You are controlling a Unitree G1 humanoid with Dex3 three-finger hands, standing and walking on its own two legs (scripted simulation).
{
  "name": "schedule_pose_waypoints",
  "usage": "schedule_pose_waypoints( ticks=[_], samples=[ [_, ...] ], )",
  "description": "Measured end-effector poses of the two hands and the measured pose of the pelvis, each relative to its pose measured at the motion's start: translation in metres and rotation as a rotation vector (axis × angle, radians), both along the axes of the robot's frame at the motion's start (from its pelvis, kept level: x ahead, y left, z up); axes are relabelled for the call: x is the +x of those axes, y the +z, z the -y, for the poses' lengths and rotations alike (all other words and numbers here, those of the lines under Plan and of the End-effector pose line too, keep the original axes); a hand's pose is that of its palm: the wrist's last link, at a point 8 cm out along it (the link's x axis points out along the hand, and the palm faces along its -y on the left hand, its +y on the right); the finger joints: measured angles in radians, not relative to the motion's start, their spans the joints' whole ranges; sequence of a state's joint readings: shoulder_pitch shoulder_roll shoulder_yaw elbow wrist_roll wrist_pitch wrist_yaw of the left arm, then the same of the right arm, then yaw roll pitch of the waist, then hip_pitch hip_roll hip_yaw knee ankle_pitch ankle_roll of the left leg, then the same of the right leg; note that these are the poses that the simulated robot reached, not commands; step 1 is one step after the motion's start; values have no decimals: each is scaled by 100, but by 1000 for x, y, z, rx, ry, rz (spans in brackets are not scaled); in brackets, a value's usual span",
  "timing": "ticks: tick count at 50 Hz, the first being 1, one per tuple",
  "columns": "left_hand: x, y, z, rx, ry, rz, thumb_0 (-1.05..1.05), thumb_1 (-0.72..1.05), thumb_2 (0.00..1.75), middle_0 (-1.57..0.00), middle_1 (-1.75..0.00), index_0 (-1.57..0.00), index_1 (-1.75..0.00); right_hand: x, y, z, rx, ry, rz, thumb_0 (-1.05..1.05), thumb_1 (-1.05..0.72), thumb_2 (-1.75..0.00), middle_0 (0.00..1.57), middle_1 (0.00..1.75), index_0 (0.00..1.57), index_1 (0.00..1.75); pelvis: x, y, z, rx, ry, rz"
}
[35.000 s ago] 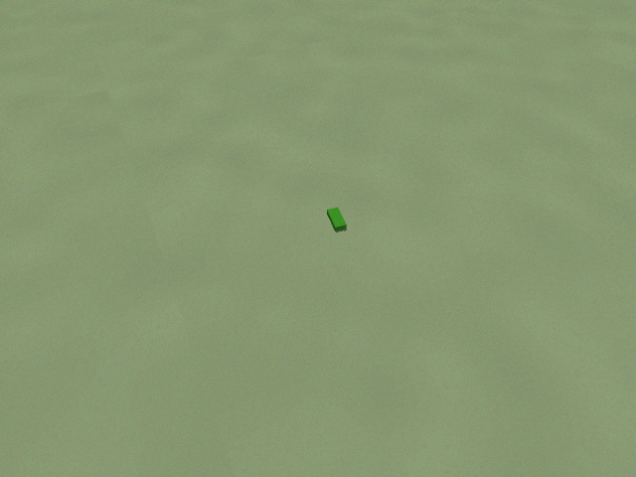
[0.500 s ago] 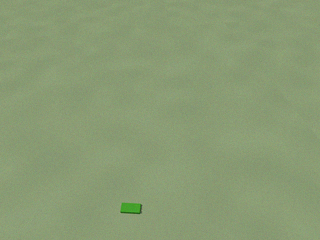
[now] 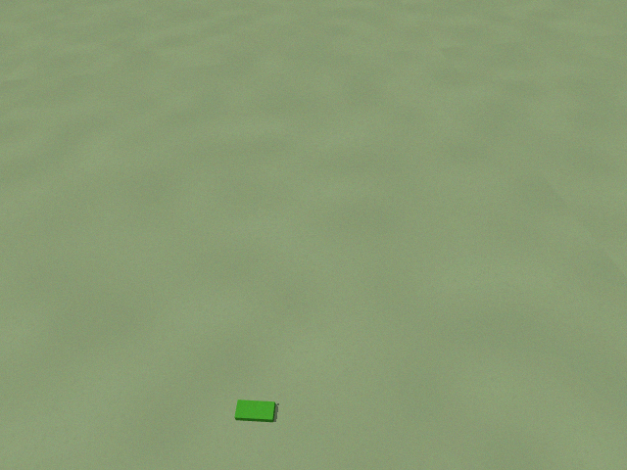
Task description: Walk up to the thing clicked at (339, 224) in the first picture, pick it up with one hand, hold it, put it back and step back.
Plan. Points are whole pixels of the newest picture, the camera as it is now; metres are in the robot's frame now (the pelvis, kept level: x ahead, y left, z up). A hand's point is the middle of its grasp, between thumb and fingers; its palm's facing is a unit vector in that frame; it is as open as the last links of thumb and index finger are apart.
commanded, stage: stand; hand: left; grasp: from above
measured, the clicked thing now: (255, 410) +0.43 +0.22 -0.77
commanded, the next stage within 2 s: step back in 0.54 s
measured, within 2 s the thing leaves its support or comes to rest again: neither
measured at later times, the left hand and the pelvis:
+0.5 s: hand out of the picture +0.07 +0.25 -0.16, palm faces +0.00 -0.94 -0.35, open 7.4 cm; pelvis +0.00 +0.00 +0.00, yaw +0 degrees
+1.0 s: hand out of the picture +0.08 +0.31 -0.18, palm faces -0.04 -0.93 -0.38, open 7.4 cm; pelvis -0.07 +0.04 -0.02, yaw -1 degrees
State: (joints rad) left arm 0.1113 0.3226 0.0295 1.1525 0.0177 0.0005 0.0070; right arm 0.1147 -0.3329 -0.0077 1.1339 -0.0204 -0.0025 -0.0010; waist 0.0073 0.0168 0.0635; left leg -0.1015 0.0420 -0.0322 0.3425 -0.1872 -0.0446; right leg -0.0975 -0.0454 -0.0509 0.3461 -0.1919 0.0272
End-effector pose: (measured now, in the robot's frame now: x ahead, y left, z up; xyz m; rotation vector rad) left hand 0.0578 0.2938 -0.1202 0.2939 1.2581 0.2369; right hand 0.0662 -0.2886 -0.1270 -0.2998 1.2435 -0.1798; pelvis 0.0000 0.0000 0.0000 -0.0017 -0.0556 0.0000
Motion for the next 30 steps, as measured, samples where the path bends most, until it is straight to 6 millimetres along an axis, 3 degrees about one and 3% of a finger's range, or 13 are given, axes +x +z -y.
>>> schedule_pose_waypoints(
  ticks=[30],
  samples=[
    [8, 0, -3, 3, -1, 24, 1, 90, 89, -21, -30, -20, -30, 0, 0, 8, -2, -13, 2, 1, -90, -90, 20, 30, 20, 30, -5, -3, 1, -3, 1, -13]
  ],
)
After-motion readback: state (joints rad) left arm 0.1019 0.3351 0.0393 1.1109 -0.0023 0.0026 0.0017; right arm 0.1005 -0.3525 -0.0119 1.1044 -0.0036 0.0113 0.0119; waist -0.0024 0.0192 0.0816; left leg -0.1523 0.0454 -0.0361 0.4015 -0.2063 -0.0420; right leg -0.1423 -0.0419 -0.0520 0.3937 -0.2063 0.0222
